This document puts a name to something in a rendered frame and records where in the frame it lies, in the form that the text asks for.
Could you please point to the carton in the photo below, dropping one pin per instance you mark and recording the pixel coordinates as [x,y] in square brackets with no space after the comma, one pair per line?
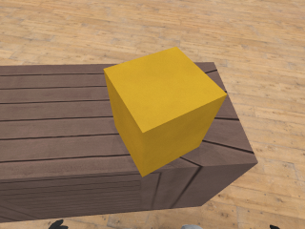
[162,106]

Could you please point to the pedestal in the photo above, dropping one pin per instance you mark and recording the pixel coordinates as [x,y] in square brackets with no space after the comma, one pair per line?
[61,155]

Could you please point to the left robot hand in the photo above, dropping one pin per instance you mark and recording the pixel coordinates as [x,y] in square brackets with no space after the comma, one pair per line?
[57,225]

